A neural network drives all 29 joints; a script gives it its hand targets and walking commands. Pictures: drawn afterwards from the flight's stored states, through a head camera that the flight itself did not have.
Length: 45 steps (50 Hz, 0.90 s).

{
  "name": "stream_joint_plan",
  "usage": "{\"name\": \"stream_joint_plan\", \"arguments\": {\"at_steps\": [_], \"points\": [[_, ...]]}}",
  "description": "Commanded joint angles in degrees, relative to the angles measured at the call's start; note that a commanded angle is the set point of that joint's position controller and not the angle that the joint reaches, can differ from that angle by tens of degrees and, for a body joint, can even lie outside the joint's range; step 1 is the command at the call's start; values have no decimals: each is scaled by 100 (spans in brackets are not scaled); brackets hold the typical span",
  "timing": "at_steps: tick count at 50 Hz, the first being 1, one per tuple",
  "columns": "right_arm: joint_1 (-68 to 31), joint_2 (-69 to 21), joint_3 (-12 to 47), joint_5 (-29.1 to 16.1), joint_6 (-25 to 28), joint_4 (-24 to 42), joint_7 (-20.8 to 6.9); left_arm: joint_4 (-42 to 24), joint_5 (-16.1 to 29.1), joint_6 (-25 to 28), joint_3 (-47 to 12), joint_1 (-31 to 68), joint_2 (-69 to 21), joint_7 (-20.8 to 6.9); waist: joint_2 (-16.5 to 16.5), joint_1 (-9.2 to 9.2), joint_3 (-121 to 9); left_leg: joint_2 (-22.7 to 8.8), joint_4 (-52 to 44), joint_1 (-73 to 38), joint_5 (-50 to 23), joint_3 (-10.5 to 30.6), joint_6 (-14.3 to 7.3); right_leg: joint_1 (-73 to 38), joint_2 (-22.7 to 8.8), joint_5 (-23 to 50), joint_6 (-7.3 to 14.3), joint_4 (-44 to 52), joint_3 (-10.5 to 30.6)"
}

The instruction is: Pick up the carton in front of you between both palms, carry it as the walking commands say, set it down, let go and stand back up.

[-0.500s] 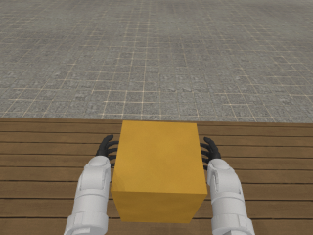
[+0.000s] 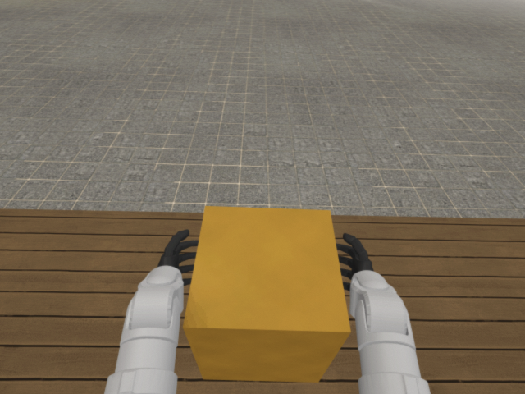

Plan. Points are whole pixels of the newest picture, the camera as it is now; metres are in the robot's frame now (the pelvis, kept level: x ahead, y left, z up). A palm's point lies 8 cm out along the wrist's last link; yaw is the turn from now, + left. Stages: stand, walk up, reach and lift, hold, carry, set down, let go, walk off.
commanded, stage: hold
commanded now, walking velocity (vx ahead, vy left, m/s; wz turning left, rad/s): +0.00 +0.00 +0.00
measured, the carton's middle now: (264, 298) +0.29 +0.00 -0.03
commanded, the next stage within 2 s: carry in 0.86 s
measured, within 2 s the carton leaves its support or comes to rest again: neither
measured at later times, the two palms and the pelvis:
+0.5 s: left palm (168, 275) +0.28 +0.15 +0.05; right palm (362, 280) +0.28 -0.15 +0.05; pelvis -0.01 +0.00 +0.00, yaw +0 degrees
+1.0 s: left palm (169, 266) +0.29 +0.15 +0.05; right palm (359, 269) +0.30 -0.15 +0.05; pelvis +0.01 +0.00 -0.01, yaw +0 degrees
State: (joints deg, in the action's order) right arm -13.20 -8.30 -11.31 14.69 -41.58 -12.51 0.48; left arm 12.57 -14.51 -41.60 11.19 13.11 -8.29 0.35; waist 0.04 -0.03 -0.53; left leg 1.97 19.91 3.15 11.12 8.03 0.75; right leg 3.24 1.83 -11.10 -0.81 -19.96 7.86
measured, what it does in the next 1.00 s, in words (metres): stands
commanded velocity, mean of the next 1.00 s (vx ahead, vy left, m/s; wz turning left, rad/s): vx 0.09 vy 0.00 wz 0.00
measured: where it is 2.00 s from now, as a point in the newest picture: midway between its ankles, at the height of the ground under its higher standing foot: (251, 354)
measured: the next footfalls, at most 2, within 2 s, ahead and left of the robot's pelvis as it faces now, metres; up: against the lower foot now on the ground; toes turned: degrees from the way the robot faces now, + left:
left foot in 1.48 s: +0.31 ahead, +0.11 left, +0.00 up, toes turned +9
right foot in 1.92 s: +0.69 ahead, -0.06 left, +0.00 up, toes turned -11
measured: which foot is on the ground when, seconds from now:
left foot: down 0.00-1.00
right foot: down 0.00-1.00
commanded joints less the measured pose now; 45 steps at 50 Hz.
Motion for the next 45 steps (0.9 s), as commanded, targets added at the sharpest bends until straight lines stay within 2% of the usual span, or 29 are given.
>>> {"name": "stream_joint_plan", "arguments": {"at_steps": [1, 5, 18, 42, 43, 45], "points": [[-2677, -5276, 3167, -1470, 27, 294, -1393, -323, 1448, 35, -3134, 2710, -5268, -1355, -14, 10, -1230, 388, -246, -355, -1285, -377, 56, -365, 395, 1282, -58, 243, -374], [-2776, -5161, 2864, -1305, -61, -8, -1420, -32, 1284, -61, -2855, 2816, -5161, -1387, 6, 4, -755, 369, -315, -147, -593, -436, 29, -145, 369, 596, -19, 320, -409], [-3376, -5338, 2878, -1317, 23, -133, -1490, 111, 1302, 12, -2846, 3385, -5365, -1444, 8, 7, -1064, 353, -227, -159, -386, -450, 23, -124, 364, 383, -1, 222, -451], [-2909, -5296, 2941, -1376, -28, 128, -1435, -169, 1350, -20, -2912, 2944, -5257, -1412, -5, 9, -1155, 378, -249, -346, -1095, -420, 37, -370, 377, 1118, -43, 257, -404], [-3051, -5284, 2993, -1419, -39, 189, -1429, -231, 1422, -40, -2984, 3063, -5298, -1415, 17, 0, -1189, -606, 288, 397, -355, -280, -54, 271, -626, 387, 46, -301, -300], [-3031, -5364, 3162, -1545, -71, 343, -1404, -384, 1532, -64, -3146, 3053, -5312, -1383, -17, 23, -1194, -519, 80, 896, 2175, -82, -104, 813, -564, -2217, 135, 5, -17]]}}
